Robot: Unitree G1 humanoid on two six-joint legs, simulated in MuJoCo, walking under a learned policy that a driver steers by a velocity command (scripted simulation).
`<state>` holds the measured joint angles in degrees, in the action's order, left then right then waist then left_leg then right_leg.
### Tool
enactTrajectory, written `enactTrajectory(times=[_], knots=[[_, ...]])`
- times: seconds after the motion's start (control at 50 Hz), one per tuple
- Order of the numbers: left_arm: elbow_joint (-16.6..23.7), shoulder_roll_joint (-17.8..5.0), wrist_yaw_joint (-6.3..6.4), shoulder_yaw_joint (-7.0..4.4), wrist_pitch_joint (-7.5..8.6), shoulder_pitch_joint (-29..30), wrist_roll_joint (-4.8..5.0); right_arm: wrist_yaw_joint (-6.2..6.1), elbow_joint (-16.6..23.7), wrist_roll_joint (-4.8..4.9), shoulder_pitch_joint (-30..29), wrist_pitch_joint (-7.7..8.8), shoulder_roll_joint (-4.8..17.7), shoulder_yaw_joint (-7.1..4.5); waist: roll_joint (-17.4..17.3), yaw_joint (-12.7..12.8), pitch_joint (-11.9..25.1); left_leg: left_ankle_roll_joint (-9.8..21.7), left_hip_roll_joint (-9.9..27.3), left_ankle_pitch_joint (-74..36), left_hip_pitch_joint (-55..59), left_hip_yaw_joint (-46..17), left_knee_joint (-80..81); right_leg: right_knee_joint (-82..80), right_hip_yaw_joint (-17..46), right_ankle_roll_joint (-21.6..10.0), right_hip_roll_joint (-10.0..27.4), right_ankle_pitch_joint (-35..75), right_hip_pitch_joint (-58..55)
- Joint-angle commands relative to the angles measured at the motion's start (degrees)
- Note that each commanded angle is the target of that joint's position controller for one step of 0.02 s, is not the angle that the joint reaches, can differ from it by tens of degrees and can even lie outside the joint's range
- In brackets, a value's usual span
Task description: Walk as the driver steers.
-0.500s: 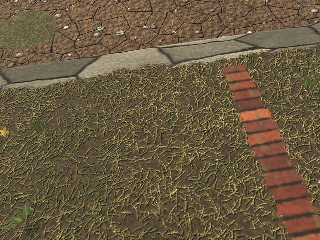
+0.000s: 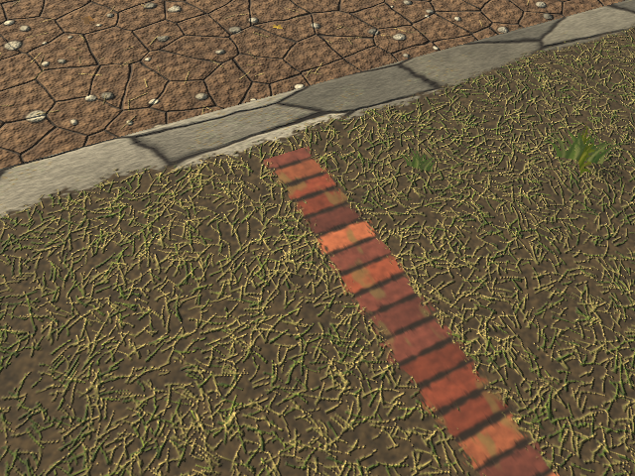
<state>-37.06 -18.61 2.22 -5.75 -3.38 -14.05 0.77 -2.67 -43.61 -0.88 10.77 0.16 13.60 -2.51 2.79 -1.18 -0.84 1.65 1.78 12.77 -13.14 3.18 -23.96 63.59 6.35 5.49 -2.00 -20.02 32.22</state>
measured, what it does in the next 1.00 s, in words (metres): walks ahead, turning left: right foot, then left foot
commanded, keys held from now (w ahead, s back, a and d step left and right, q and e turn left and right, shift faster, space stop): no key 0.22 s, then q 0.10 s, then w+q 0.68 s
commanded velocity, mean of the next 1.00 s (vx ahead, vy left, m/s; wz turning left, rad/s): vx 0.23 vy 0.00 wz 0.24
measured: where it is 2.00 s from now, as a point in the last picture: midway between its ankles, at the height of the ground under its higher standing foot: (180, 350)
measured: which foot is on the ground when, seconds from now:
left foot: down 0.00-0.20, up 0.22-0.68, down 0.70-1.00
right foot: up 0.00-0.16, down 0.18-0.70, up 0.72-1.00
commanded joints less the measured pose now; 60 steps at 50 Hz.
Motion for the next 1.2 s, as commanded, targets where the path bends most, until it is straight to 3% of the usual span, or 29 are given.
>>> enactTrajectory(times=[0.02, 0.12, 0.16, 0.18, 0.2, 0.22, 0.24, 0.26, 0.32, 0.34, 0.38, 0.42, 0.44, 0.5, 0.58, 0.64, 0.68, 0.7, 0.72, 0.74, 0.76, 0.78, 0.8, 0.84, 0.9, 0.96, 1.1, 1.16, 1.2], knots=[[6.59, -0.44, -0.43, 0.90, 1.35, 4.62, -0.40, -0.08, 2.99, 0.33, 0.99, 0.14, 10.96, -2.72, -11.99, -1.67, 3.58, 11.86, 13.25, -20.10, 10.33, -9.90, 5.75, -9.05, -2.54, 0.71, 1.82, -1.96, 2.42], [6.22, -0.91, -1.24, 1.19, 1.42, 4.03, -0.13, 1.23, 2.48, 1.76, 0.77, 0.12, 12.43, -2.98, -13.38, -1.51, 3.85, 12.03, 13.94, -22.01, 6.58, -9.86, 3.19, -26.45, -7.59, -2.03, 1.51, -1.17, -10.61], [4.47, -0.45, -1.57, 1.12, 1.69, 0.60, -0.19, 1.31, 1.82, 2.74, 0.36, 0.02, 11.19, -2.42, -12.15, 1.01, 3.84, 9.32, 12.38, -21.51, 4.20, -8.80, -0.41, -42.27, -8.79, -5.26, 0.30, 10.37, -19.30], [4.59, -2.02, -1.42, 0.82, 1.71, 0.11, -0.49, 1.47, 0.75, 2.51, 2.89, 0.44, 9.66, -1.83, -10.26, 1.01, 5.17, 5.65, 10.89, -16.94, 0.37, -7.78, -2.18, -45.60, -5.39, -6.95, 2.36, 17.08, -26.58], [5.21, -5.36, -0.83, 0.31, 1.57, -1.67, -1.16, 2.01, 1.67, 0.20, 3.43, 1.14, 5.86, -0.44, -0.54, 0.08, 9.94, 0.64, 6.73, -3.78, -6.30, -3.48, -10.90, -43.21, 5.87, -9.53, 12.33, 33.25, -36.20], [5.57, -6.25, -0.92, 0.56, 1.69, 2.37, -2.05, 2.36, 2.66, -0.46, 4.09, 1.81, 3.27, 0.41, 11.00, -2.43, 8.53, -2.97, 2.31, 13.00, -11.05, -0.51, -11.56, -41.53, 11.50, -16.87, 19.65, 38.05, -31.77], [5.75, -0.77, -1.39, 1.80, 2.57, 3.74, -2.46, 2.14, 2.53, -0.27, 0.60, 1.56, 6.16, -0.11, 7.73, 0.58, 7.98, -4.62, 3.18, 15.69, -9.04, -3.01, -13.42, -43.13, 10.07, -19.03, 18.31, 29.57, -27.89], [4.94, 0.99, -1.69, 2.53, 3.31, 5.36, -2.95, 2.34, 2.21, 0.52, 0.15, 1.31, 6.79, -0.35, 7.27, -0.30, 6.47, -4.58, 3.17, 12.50, -8.06, -3.24, -12.05, -43.48, 7.18, -17.05, 15.67, 24.17, -26.37], [4.19, -1.98, -1.47, 1.73, 4.18, 7.51, -2.14, 2.05, 1.54, 0.05, 0.37, 0.26, 8.39, -0.68, 6.94, -0.81, 2.99, -4.58, 2.41, -1.55, -4.11, -2.86, -7.10, -42.79, 1.92, -12.41, 11.28, 16.95, -21.77], [3.72, -2.72, -1.16, 1.39, 3.98, 5.95, -2.06, 2.10, 1.67, 0.39, 1.17, 0.14, 8.62, -0.63, 6.74, -0.18, 3.55, -4.07, 1.26, -0.91, -4.08, -1.48, -8.41, -43.73, 1.82, -12.12, 10.77, 7.20, -21.94], [3.27, -5.51, -0.53, 0.24, 3.33, 1.72, -1.00, 2.16, 2.33, 2.22, -0.03, 0.18, 9.95, -1.33, 7.25, 3.43, -0.68, -1.39, -1.54, 11.01, -13.67, 1.69, -17.36, -49.20, 8.06, -15.09, 15.00, -17.84, -22.98], [1.04, -7.67, -0.17, -0.63, 4.79, -4.36, -0.54, 2.58, 5.63, 2.84, -6.12, 0.40, 9.37, -1.77, 6.47, 6.45, -6.68, 0.68, 2.70, 19.08, -28.52, -4.71, -33.10, -54.84, 19.84, -20.23, 24.66, -22.23, -25.27], [0.39, -6.32, -0.18, -0.36, 5.91, -4.23, -0.43, 2.68, 5.62, 3.23, -5.10, 0.44, 8.48, -2.03, 4.20, 5.24, -7.74, 0.94, 4.00, 18.13, -33.94, -8.01, -37.85, -55.16, 20.66, -21.13, 26.13, -19.11, -27.95], [0.86, -3.11, -0.77, 0.12, 7.64, 2.22, 0.03, 3.28, 4.04, 2.54, -0.78, 1.02, 7.55, -2.24, 1.73, 1.91, -4.14, -0.36, 5.69, 9.85, -31.91, -8.30, -36.08, -55.98, 8.00, -17.80, 21.63, -4.85, -30.38], [0.50, -5.56, -1.96, -1.12, 8.23, 4.94, -0.17, 5.09, 4.69, 2.11, -1.14, 1.32, 5.10, -0.95, 1.86, 1.75, -0.41, -1.54, 4.87, 3.48, -15.81, -1.94, -22.98, -53.41, -6.98, -15.15, 16.18, 5.57, -23.07], [-1.02, -7.49, -2.67, -1.83, 7.72, 3.40, 1.14, 5.38, 5.36, 2.41, 0.93, 1.12, 6.73, -1.33, 1.55, 0.81, -0.11, -0.03, 2.50, 2.59, -9.50, 1.91, -16.09, -49.12, -8.34, -14.55, 18.09, -1.43, -21.69], [-1.60, -5.47, -2.76, -1.05, 7.45, 2.99, 0.71, 4.71, 3.05, 2.37, 9.09, 0.89, 9.74, -3.16, -0.97, -2.97, 1.63, 2.43, -2.07, 3.69, 3.18, 5.10, -13.44, -37.04, -12.54, -11.87, 15.99, 1.55, -15.30], [-1.07, -1.97, -2.77, 0.21, 7.55, 3.39, -0.62, 3.95, 1.20, 2.84, 17.77, 0.96, 14.52, -5.34, -9.58, -6.84, 4.34, 5.64, 0.44, 5.67, 12.93, -2.91, -8.50, -17.17, -17.51, -8.21, 11.52, 5.86, -8.81], [4.31, 2.86, -2.58, 1.79, 8.62, 4.70, -1.77, 3.55, 2.96, 2.23, 19.85, 2.05, 24.18, -6.70, -27.52, -4.38, 6.61, 17.36, 15.53, 18.08, 22.35, -41.31, 6.13, 6.91, -13.31, -3.42, 0.57, -14.74, 12.95], [4.22, -2.21, -2.64, 1.07, 10.02, 7.34, 0.84, 4.41, 4.80, 1.91, 18.71, 3.63, 19.64, -5.31, -15.57, -6.36, 9.39, 20.17, 19.98, 28.69, 23.49, -53.33, 15.68, 13.85, -1.87, -4.77, 1.07, -12.84, 19.51], [4.33, -4.90, -3.03, 0.50, 10.77, 9.08, 2.59, 4.66, 5.06, 1.56, 16.27, 4.59, 16.26, -4.19, -11.73, -5.06, 4.50, 18.14, 19.88, 28.30, 20.58, -48.29, 14.72, 14.21, -1.24, -7.09, 4.15, -7.52, 22.71], [3.45, -5.05, -2.81, 0.50, 11.07, 8.02, 1.62, 4.79, 5.87, 1.51, 12.97, 4.77, 13.70, -3.39, -7.86, -2.92, 2.30, 15.79, 17.63, 22.51, 15.83, -41.62, 12.57, 10.77, -1.46, -8.18, 6.48, -2.33, 20.29], [2.38, -4.80, -2.50, 0.39, 11.06, 7.17, -0.22, 4.61, 6.69, 1.49, 9.50, 4.40, 11.66, -2.69, -5.80, -1.12, 0.64, 13.88, 14.82, 15.21, 11.07, -34.91, 11.40, 5.78, -1.25, -8.13, 8.22, 2.20, 16.62], [1.57, -4.73, -2.77, -0.06, 10.40, 5.98, -1.09, 3.93, 8.05, 0.80, 7.16, 4.23, 10.71, -2.17, -7.60, 0.76, 0.64, 12.40, 10.47, 6.12, 6.41, -27.30, 12.92, 0.13, -1.89, -7.35, 8.35, 8.21, 10.25], [1.42, -3.29, -2.65, 0.28, 9.47, 8.61, -1.55, 2.76, 7.06, 1.36, 9.93, 4.51, 11.52, -2.46, -5.62, 0.29, 0.12, 12.13, 8.55, -8.27, 7.62, -21.28, 13.42, -8.04, -3.17, -4.89, 6.26, 15.47, 11.00], [2.63, -1.49, -2.88, 1.01, 9.56, 14.15, -1.34, 1.68, 5.33, 1.76, 12.65, 4.07, 11.02, -2.47, -6.84, -1.07, -0.77, 10.23, 6.40, -14.73, 8.04, -17.78, 12.36, -19.14, -3.53, -3.42, 4.16, 22.72, 10.34], [5.51, -0.62, -5.14, 1.75, 11.13, 25.36, -0.60, 0.71, 2.27, 2.60, 17.35, 2.81, 10.93, -2.98, -8.37, -4.72, -2.74, 9.30, 7.39, -15.55, 12.97, -21.34, 8.41, -34.26, -3.90, -4.56, 1.41, 26.43, 8.20], [4.63, -1.39, -5.78, 1.52, 11.81, 23.33, -0.32, 0.31, 1.53, 2.08, 16.44, 2.27, 11.20, -3.19, -10.17, -3.68, -2.62, 8.51, 9.23, -21.95, 15.05, -20.77, 6.69, -36.41, -5.51, -6.56, 1.29, 24.73, 2.88], [3.10, -4.08, -5.21, 0.28, 11.68, 16.93, -0.37, 0.56, 1.86, 1.73, 15.19, 2.14, 11.96, -3.45, -12.39, -0.53, 1.64, 7.09, 8.06, -44.37, 17.54, -18.38, -1.25, -36.33, -8.94, -9.37, -1.50, 18.61, -6.08]])
Next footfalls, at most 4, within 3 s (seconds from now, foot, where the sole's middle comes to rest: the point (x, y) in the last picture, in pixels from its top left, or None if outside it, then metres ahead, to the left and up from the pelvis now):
0.18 right None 0.03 -0.15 -0.78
0.70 left None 0.15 0.15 -0.78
1.24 right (248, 442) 0.55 0.11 -0.78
1.68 left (115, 374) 0.70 0.41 -0.78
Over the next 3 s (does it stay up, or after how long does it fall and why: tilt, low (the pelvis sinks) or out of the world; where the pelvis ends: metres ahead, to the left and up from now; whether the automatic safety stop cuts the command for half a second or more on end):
stays up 1.27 0.36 0.00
